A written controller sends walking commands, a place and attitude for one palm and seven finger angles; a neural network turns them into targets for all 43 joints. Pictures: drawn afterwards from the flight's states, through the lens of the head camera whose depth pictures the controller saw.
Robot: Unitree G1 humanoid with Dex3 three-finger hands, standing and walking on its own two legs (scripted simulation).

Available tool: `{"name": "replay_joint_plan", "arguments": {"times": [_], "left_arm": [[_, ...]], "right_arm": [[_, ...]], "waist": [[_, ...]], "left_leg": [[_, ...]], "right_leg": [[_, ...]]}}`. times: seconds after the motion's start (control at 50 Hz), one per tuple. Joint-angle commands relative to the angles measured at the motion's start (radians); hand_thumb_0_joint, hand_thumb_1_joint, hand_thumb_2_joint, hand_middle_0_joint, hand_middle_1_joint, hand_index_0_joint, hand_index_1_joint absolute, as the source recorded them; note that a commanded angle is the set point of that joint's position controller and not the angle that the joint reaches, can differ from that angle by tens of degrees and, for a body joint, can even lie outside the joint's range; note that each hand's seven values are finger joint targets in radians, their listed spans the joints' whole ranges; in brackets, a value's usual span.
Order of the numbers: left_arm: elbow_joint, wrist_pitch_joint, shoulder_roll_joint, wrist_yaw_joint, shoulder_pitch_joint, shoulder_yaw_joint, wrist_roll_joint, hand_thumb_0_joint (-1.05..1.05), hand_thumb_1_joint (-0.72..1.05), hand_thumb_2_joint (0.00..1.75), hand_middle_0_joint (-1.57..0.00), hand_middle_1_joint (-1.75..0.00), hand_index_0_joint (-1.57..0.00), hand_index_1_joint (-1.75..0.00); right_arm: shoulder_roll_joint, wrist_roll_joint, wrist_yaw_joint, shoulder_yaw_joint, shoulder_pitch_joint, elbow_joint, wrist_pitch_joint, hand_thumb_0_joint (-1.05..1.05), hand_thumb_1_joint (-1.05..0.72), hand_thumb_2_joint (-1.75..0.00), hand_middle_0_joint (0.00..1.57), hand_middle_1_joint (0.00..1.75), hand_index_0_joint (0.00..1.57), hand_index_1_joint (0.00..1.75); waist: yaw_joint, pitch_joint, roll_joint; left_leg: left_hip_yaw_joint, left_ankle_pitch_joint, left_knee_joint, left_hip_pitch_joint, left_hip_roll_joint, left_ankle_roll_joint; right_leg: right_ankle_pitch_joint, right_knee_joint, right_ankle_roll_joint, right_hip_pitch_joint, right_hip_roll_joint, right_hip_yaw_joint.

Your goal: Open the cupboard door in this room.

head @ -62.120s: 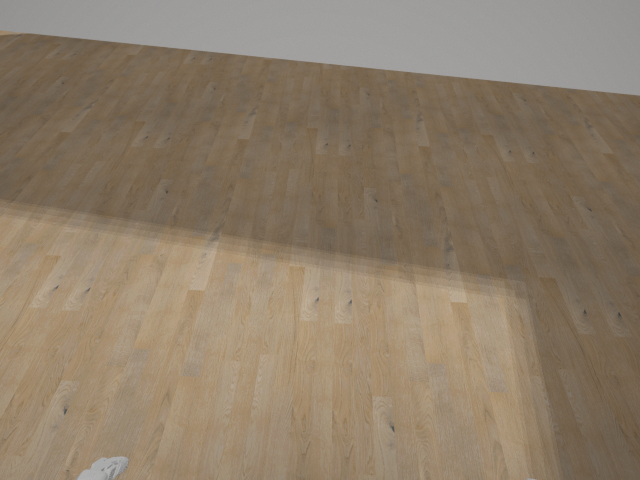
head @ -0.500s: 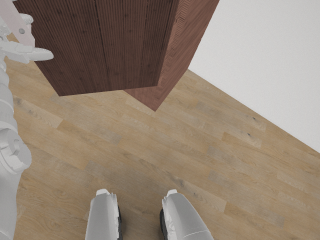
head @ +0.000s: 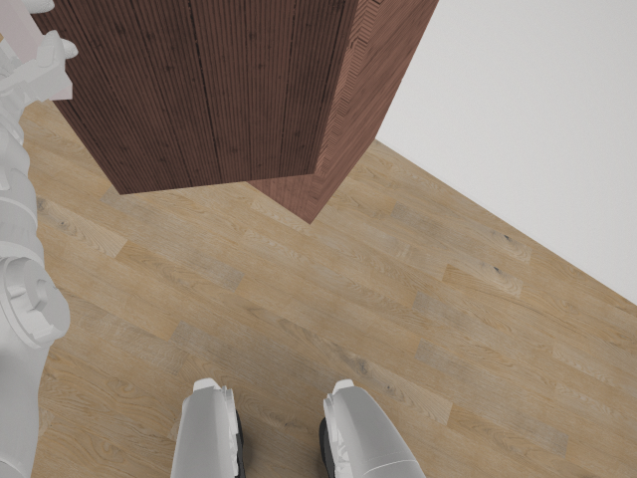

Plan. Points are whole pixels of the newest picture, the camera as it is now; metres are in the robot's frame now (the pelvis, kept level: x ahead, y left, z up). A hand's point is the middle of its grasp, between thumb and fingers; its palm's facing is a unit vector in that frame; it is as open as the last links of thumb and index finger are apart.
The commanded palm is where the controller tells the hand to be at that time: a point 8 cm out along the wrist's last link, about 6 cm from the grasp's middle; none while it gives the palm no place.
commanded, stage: close the thumb around the handle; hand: left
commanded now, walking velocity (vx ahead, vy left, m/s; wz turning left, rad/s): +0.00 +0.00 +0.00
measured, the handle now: (28, 25) +0.61 +0.26 +0.09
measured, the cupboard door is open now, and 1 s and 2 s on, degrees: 45 77 85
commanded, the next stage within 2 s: pull the door open along its arc in 0.06 s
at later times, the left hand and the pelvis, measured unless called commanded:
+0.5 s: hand (58, 91) +0.53 +0.22 +0.08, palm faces +0.09 -1.00 -0.02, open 6.0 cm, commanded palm +0.47 +0.25 +0.08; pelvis +0.01 +0.00 +0.01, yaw +0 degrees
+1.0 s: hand (155, 215) +0.39 +0.13 +0.08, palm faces +0.45 -0.89 +0.01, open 6.3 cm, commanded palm +0.32 +0.18 +0.08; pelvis +0.02 -0.02 +0.04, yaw +3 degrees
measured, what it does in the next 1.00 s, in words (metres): stands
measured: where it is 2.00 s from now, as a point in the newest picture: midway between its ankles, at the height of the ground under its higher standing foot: (286, 472)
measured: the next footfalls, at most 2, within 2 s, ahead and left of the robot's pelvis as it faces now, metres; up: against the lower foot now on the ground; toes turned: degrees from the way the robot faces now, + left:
none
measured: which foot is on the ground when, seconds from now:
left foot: down 0.00-1.00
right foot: down 0.00-1.00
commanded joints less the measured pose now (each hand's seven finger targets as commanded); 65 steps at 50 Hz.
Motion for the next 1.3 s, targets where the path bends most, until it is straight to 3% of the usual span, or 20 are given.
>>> {"name": "replay_joint_plan", "arguments": {"times": [0.0,0.08,0.16,0.28,0.46,0.54,0.56,0.58,0.62,0.66,0.7,0.76,0.8,0.84,1.0,1.06,1.1,1.22,1.26,1.28], "left_arm": [[-0.188,-0.068,0.300,-0.009,-0.439,0.036,-0.017,0.00,0.90,0.90,-0.40,-1.35,-0.40,-1.35],[-0.195,-0.069,0.313,-0.021,-0.426,0.038,-0.016,0.00,0.90,0.90,-0.40,-1.35,-0.40,-1.35],[-0.208,-0.066,0.284,-0.021,-0.484,0.011,-0.020,0.00,0.90,0.90,-0.40,-1.35,-0.40,-1.35],[-0.263,-0.070,0.260,-0.026,-0.342,0.034,-0.032,0.00,0.90,0.90,-0.40,-1.35,-0.40,-1.35],[-0.420,-0.086,0.126,-0.032,0.008,0.019,-0.101,0.00,0.90,0.90,-0.40,-1.35,-0.40,-1.35],[-0.496,-0.085,0.007,-0.022,0.244,-0.027,-0.141,0.00,0.90,0.90,-0.40,-1.35,-0.40,-1.35],[-0.531,-0.094,0.006,-0.016,0.290,-0.018,-0.148,0.00,0.90,0.90,-0.40,-1.35,-0.40,-1.35],[-0.576,-0.092,-0.057,0.116,0.314,0.086,-0.219,0.00,0.90,0.90,-0.40,-1.35,-0.40,-1.35],[-0.644,-0.081,-0.188,0.273,0.434,0.018,-0.197,0.00,0.90,0.90,-0.40,-1.35,-0.40,-1.35],[-0.705,-0.090,-0.213,0.398,0.535,0.018,-0.145,0.00,0.90,0.90,-0.40,-1.35,-0.40,-1.35],[-0.775,-0.100,-0.270,0.502,0.559,-0.029,-0.090,0.00,0.90,0.90,-0.40,-1.35,-0.40,-1.35],[-0.823,-0.117,-0.332,0.602,0.609,-0.098,-0.015,0.00,0.90,0.90,-0.40,-1.35,-0.40,-1.35],[-0.860,-0.130,-0.398,0.643,0.632,-0.147,0.005,0.00,0.90,0.90,-0.40,-1.35,-0.40,-1.35],[-0.887,-0.141,-0.466,0.674,0.665,-0.207,0.016,0.00,0.90,0.90,-0.40,-1.35,-0.40,-1.35],[-0.959,-0.184,-0.580,0.717,0.767,-0.346,0.046,0.00,0.90,0.90,-0.40,-1.35,-0.40,-1.35],[-0.981,-0.183,-0.609,0.722,0.814,-0.386,0.047,0.00,0.90,0.90,-0.40,-1.35,-0.40,-1.35],[-0.998,-0.182,-0.632,0.727,0.824,-0.414,0.048,0.00,0.90,0.90,-0.40,-1.35,-0.40,-1.35],[-1.038,-0.169,-0.797,0.766,0.818,-0.599,0.099,0.00,0.90,0.90,-0.40,-1.35,-0.40,-1.35],[-1.020,-0.163,-0.757,0.782,0.749,-0.581,0.124,0.00,0.90,0.90,-0.40,-1.35,-0.40,-1.35],[-1.017,-0.170,-0.707,0.795,0.631,-0.547,0.129,0.00,0.90,0.90,-0.40,-1.35,-0.40,-1.35]], "right_arm": [[-0.211,-0.004,-0.020,-0.065,0.211,-0.013,-0.003,0.00,-0.90,-0.90,0.20,0.30,0.20,0.30],[-0.209,-0.001,-0.022,-0.063,0.209,-0.019,-0.003,0.00,-0.90,-0.90,0.20,0.30,0.20,0.30],[-0.207,-0.002,-0.022,-0.063,0.213,-0.013,-0.006,0.00,-0.90,-0.90,0.20,0.30,0.20,0.30],[-0.205,-0.001,-0.015,-0.077,0.211,-0.024,-0.001,0.00,-0.90,-0.90,0.20,0.30,0.20,0.30],[-0.185,0.020,-0.003,-0.098,0.163,-0.076,0.004,0.00,-0.90,-0.90,0.20,0.30,0.20,0.30],[-0.170,0.035,0.004,-0.108,0.109,-0.112,0.007,0.00,-0.90,-0.90,0.20,0.30,0.20,0.30],[-0.170,0.036,0.004,-0.109,0.103,-0.119,0.005,0.00,-0.90,-0.90,0.20,0.30,0.20,0.30],[-0.139,0.028,0.001,-0.109,0.075,-0.134,-0.006,0.00,-0.90,-0.90,0.20,0.30,0.20,0.30],[-0.123,0.020,0.013,-0.108,0.048,-0.146,-0.013,0.00,-0.90,-0.90,0.20,0.30,0.20,0.30],[-0.118,0.005,0.024,-0.109,0.041,-0.151,-0.009,0.00,-0.90,-0.90,0.20,0.30,0.20,0.30],[-0.107,-0.009,0.033,-0.109,0.020,-0.157,-0.002,0.00,-0.90,-0.90,0.20,0.30,0.20,0.30],[-0.098,-0.025,0.035,-0.114,-0.003,-0.164,0.012,0.00,-0.90,-0.90,0.20,0.30,0.20,0.30],[-0.085,-0.028,0.035,-0.114,-0.033,-0.170,0.015,0.00,-0.90,-0.90,0.20,0.30,0.20,0.30],[-0.076,-0.032,0.034,-0.115,-0.061,-0.175,0.015,0.00,-0.90,-0.90,0.20,0.30,0.20,0.30],[-0.045,-0.045,0.022,-0.113,-0.150,-0.177,-0.002,0.00,-0.90,-0.90,0.20,0.30,0.20,0.30],[-0.041,-0.048,0.021,-0.113,-0.162,-0.178,-0.013,0.00,-0.90,-0.90,0.20,0.30,0.20,0.30],[-0.034,-0.047,0.021,-0.112,-0.179,-0.176,-0.018,0.00,-0.90,-0.90,0.20,0.30,0.20,0.30],[-0.024,-0.054,0.031,-0.119,-0.187,-0.164,-0.050,0.00,-0.90,-0.90,0.20,0.30,0.20,0.30],[-0.030,-0.059,0.025,-0.119,-0.182,-0.151,-0.055,0.00,-0.90,-0.90,0.20,0.30,0.20,0.30],[-0.033,-0.061,0.015,-0.120,-0.187,-0.132,-0.052,0.00,-0.90,-0.90,0.20,0.30,0.20,0.30]], "waist": [[-0.018,-0.558,0.178],[-0.009,-0.579,0.194],[-0.033,-0.567,0.191],[0.020,-0.636,0.213],[0.097,-0.611,0.093],[0.120,-0.514,0.015],[0.136,-0.513,0.014],[0.199,-0.506,-0.003],[0.194,-0.459,-0.003],[0.213,-0.441,-0.026],[0.210,-0.438,-0.018],[0.204,-0.420,-0.056],[0.209,-0.419,-0.054],[0.209,-0.400,-0.064],[0.213,-0.357,-0.099],[0.209,-0.351,-0.153],[0.213,-0.335,-0.124],[0.179,-0.351,-0.133],[0.160,-0.327,-0.158],[0.143,-0.324,-0.164]], "left_leg": [[-0.038,0.327,-0.092,0.636,-0.030,0.035],[-0.034,0.350,-0.083,0.632,-0.030,0.035],[-0.041,0.339,-0.079,0.634,-0.028,0.038],[-0.038,0.422,-0.093,0.718,-0.029,0.027],[0.005,0.399,-0.165,0.701,-0.054,0.030],[0.035,0.351,-0.204,0.658,-0.070,0.031],[0.037,0.359,-0.211,0.663,-0.072,0.030],[0.047,0.354,-0.230,0.639,-0.075,0.018],[0.051,0.359,-0.255,0.644,-0.076,0.005],[0.056,0.377,-0.266,0.636,-0.078,0.001],[0.064,0.382,-0.271,0.641,-0.080,-0.002],[0.063,0.378,-0.272,0.649,-0.080,-0.001],[0.067,0.362,-0.280,0.659,-0.083,-0.004],[0.068,0.343,-0.287,0.667,-0.085,-0.005],[0.076,0.271,-0.281,0.648,-0.098,0.005],[0.072,0.260,-0.278,0.635,-0.100,0.008],[0.075,0.241,-0.281,0.631,-0.104,0.006],[0.063,0.257,-0.262,0.655,-0.104,0.008],[0.058,0.234,-0.252,0.633,-0.101,0.012],[0.056,0.206,-0.242,0.615,-0.102,0.014]], "right_leg": [[0.288,-0.169,-0.038,0.037,0.027,-0.011],[0.311,-0.157,-0.040,0.051,0.026,-0.007],[0.300,-0.154,-0.038,0.027,0.027,-0.008],[0.353,-0.156,-0.043,0.058,0.026,-0.013],[0.430,-0.197,-0.035,0.237,0.028,-0.007],[0.446,-0.232,-0.027,0.299,0.023,-0.008],[0.457,-0.228,-0.032,0.316,0.022,-0.006],[0.449,-0.238,-0.021,0.346,0.016,-0.013],[0.443,-0.240,-0.019,0.352,0.013,-0.022],[0.463,-0.235,-0.023,0.376,0.012,-0.022],[0.488,-0.231,-0.022,0.401,0.004,-0.014],[0.496,-0.236,-0.027,0.418,0.000,-0.006],[0.492,-0.243,-0.029,0.437,-0.007,-0.004],[0.479,-0.256,-0.031,0.445,-0.011,-0.003],[0.467,-0.289,-0.025,0.473,-0.032,0.027],[0.485,-0.304,-0.019,0.494,-0.039,0.040],[0.471,-0.312,-0.018,0.494,-0.049,0.048],[0.515,-0.301,-0.016,0.464,-0.057,0.041],[0.479,-0.308,-0.014,0.434,-0.060,0.051],[0.446,-0.317,-0.010,0.418,-0.069,0.065]]}}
